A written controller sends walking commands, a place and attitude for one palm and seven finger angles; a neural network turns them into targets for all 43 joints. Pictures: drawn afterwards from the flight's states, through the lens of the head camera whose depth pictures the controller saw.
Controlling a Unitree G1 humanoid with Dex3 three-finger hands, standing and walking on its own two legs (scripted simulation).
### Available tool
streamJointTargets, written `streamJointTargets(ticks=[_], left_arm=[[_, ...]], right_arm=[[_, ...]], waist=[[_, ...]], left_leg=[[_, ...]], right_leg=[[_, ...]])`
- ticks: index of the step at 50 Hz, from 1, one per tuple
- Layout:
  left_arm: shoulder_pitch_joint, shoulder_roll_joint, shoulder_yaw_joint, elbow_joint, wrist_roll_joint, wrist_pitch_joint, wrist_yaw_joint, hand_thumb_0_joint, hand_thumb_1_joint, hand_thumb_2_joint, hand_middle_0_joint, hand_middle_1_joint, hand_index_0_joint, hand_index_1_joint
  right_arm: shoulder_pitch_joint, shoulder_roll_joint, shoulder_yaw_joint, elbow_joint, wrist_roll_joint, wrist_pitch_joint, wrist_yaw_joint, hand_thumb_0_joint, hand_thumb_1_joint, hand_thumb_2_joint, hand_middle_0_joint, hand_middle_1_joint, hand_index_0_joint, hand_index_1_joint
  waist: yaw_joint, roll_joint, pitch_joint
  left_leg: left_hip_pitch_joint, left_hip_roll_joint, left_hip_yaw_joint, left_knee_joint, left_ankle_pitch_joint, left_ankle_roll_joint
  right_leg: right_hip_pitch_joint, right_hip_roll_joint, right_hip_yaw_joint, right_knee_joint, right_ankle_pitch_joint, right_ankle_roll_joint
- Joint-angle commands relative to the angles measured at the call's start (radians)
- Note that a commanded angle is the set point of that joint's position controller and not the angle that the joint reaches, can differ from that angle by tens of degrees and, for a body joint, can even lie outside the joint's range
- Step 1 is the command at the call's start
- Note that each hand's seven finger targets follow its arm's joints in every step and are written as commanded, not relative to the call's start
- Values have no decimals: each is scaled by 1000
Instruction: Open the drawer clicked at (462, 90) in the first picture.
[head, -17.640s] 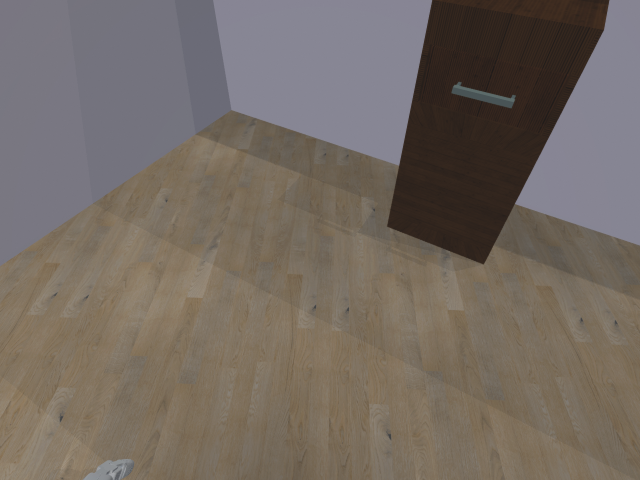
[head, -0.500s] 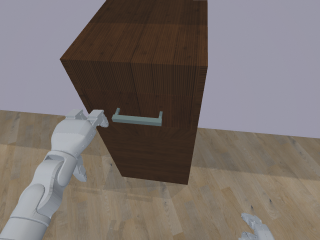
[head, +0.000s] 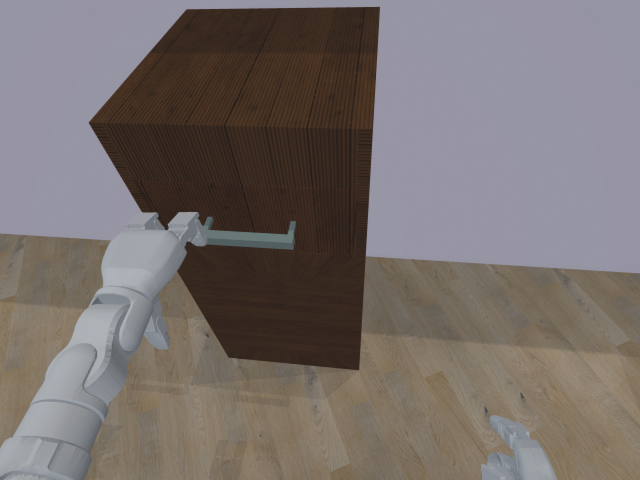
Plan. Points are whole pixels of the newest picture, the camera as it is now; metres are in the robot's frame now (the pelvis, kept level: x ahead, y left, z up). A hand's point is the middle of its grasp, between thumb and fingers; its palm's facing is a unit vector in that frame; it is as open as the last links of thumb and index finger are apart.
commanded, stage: move the hooked fingers above the handle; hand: left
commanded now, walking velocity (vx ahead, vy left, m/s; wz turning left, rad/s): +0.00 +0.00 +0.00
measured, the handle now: (248, 231) +0.52 +0.21 -0.06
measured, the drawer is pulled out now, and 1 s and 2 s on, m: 0.00 0.00 0.00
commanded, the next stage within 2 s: none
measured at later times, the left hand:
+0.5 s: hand (195, 251) +0.41 +0.24 +0.03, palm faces -0.02 -0.02 -1.00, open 13.8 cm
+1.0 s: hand (218, 241) +0.45 +0.23 +0.00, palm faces -0.06 -0.01 -1.00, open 13.8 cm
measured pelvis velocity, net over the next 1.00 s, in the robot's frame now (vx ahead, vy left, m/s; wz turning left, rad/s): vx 0.02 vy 0.03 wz -0.02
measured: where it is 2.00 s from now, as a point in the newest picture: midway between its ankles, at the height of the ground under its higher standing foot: outside the picture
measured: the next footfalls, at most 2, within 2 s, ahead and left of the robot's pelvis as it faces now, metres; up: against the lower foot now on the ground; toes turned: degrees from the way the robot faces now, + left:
none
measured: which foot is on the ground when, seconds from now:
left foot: down 0.00-1.00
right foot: down 0.00-1.00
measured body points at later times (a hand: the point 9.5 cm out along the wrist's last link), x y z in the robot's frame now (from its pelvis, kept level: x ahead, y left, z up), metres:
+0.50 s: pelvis +0.01 +0.02 -0.01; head +0.06 -0.01 +0.44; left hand +0.40 +0.24 +0.08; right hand +0.10 -0.25 -0.15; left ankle -0.01 +0.11 -0.73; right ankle +0.01 -0.09 -0.73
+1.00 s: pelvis +0.02 +0.03 -0.02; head +0.09 +0.01 +0.43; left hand +0.45 +0.22 +0.05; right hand +0.08 -0.23 -0.16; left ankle -0.01 +0.11 -0.73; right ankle +0.01 -0.09 -0.73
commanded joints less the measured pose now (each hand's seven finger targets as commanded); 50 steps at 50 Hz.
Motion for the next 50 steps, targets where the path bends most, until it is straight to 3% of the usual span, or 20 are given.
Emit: streamJointTargets(ticks=[1,7,8,9,14,19,23,25,26,27,28,30,33,35,38,42,44,45,48,50], left_arm=[[-314,230,145,-121,-11,-13,56,0,-500,300,-300,-1200,-300,-1200],[-404,191,94,-79,-3,-33,63,0,-500,300,-300,-1200,-300,-1200],[-426,218,118,-74,2,-40,70,0,-500,300,-300,-1200,-300,-1200],[-434,189,89,-68,3,-44,75,0,-500,300,-300,-1200,-300,-1200],[-502,236,141,25,25,-49,128,0,-500,300,-300,-1200,-300,-1200],[-571,223,124,132,52,-17,174,0,-500,300,-300,-1200,-300,-1200],[-612,182,85,182,61,7,176,0,-500,300,-300,-1200,-300,-1200],[-629,127,30,198,54,12,169,0,-500,300,-300,-1200,-300,-1200],[-629,144,48,202,57,9,168,0,-500,300,-300,-1200,-300,-1200],[-632,109,15,204,53,9,163,0,-500,300,-300,-1200,-300,-1200],[-630,127,39,218,51,6,162,0,-500,300,-300,-1200,-300,-1200],[-643,123,38,218,57,-5,165,0,-500,300,-300,-1200,-300,-1200],[-683,126,46,232,75,-13,193,0,-500,300,-300,-1200,-300,-1200],[-671,149,81,240,93,-12,226,0,-500,300,-300,-1200,-300,-1200],[-725,121,62,282,106,11,264,0,-500,300,-300,-1200,-300,-1200],[-782,105,38,344,108,60,287,0,-500,300,-300,-1200,-300,-1200],[-814,100,26,356,108,72,280,0,-500,300,-300,-1200,-300,-1200],[-806,57,-8,380,105,80,270,0,-500,300,-300,-1200,-300,-1200],[-874,13,-54,410,90,73,241,0,-500,300,-300,-1200,-300,-1200],[-888,50,-31,427,92,55,230,0,-500,300,-300,-1200,-300,-1200]], right_arm=[[-43,-100,-48,-118,2,-44,-12,0,-900,-900,200,300,200,300],[0,-111,-64,-111,1,-45,-10,0,-900,-900,200,300,200,300],[12,-115,-68,-105,0,-44,-10,0,-900,-900,200,300,200,300],[14,-112,-69,-108,1,-44,-9,0,-900,-900,200,300,200,300],[55,-117,-76,-86,2,-38,-11,0,-900,-900,200,300,200,300],[87,-119,-81,-72,5,-35,-7,0,-900,-900,200,300,200,300],[117,-126,-90,-67,4,-30,-2,0,-900,-900,200,300,200,300],[127,-125,-92,-69,6,-29,3,0,-900,-900,200,300,200,300],[137,-128,-94,-64,5,-28,4,0,-900,-900,200,300,200,300],[142,-127,-95,-69,4,-27,7,0,-900,-900,200,300,200,300],[149,-130,-95,-69,4,-24,7,0,-900,-900,200,300,200,300],[160,-131,-97,-63,1,-20,10,0,-900,-900,200,300,200,300],[169,-131,-96,-61,-3,-16,15,0,-900,-900,200,300,200,300],[176,-127,-99,-54,-8,-13,21,0,-900,-900,200,300,200,300],[180,-128,-99,-46,-13,-10,29,0,-900,-900,200,300,200,300],[196,-133,-100,-32,-15,-5,35,0,-900,-900,200,300,200,300],[206,-135,-103,-28,-14,-5,34,0,-900,-900,200,300,200,300],[208,-132,-105,-28,-12,-3,35,0,-900,-900,200,300,200,300],[226,-134,-107,-17,-12,-4,32,0,-900,-900,200,300,200,300],[237,-137,-106,-13,-14,-3,24,0,-900,-900,200,300,200,300]], waist=[[-9,-58,-266],[-33,-63,-309],[-38,-84,-322],[-39,-57,-318],[-43,-89,-333],[-48,-36,-359],[-66,-52,-418],[-79,-41,-405],[-75,-50,-412],[-80,-40,-420],[-80,-79,-419],[-81,-75,-417],[-77,-34,-401],[-67,-20,-433],[-84,-12,-419],[-101,-28,-463],[-112,-24,-490],[-119,-24,-479],[-151,-49,-458],[-154,-66,-461]], left_leg=[[-40,-41,30,-28,194,31],[-47,-41,28,3,198,34],[-50,-40,23,7,203,34],[-51,-42,24,9,190,34],[-87,-38,17,25,196,34],[-91,-34,16,36,219,29],[-61,-25,14,51,276,27],[-43,-19,10,53,281,27],[-37,-15,6,56,306,25],[-26,-15,6,61,331,25],[-34,-13,-2,62,342,25],[-21,-7,-5,70,378,23],[-25,-4,-13,76,406,13],[-6,4,-19,87,450,5],[-24,6,-22,100,450,-3],[-29,6,-11,109,438,1],[-16,9,-16,116,453,3],[-8,10,-17,117,458,1],[-3,12,-23,125,436,8],[-24,6,-16,129,388,18]], right_leg=[[193,-23,87,-64,209,13],[148,-19,79,-36,222,13],[147,-15,74,-29,218,13],[131,-17,76,-30,203,12],[108,-11,66,-2,200,8],[67,-1,47,25,197,-2],[56,9,37,41,237,-4],[25,9,33,39,234,-4],[22,12,30,46,244,-6],[19,12,30,49,262,-6],[24,14,24,51,261,-6],[5,15,23,59,275,-6],[-34,18,15,73,258,-12],[-47,19,13,90,260,-14],[-85,23,4,101,242,-15],[-76,24,8,104,264,-12],[-80,23,10,105,270,-9],[-90,25,8,100,266,-8],[-118,26,10,89,253,-5],[-105,24,18,88,253,-3]])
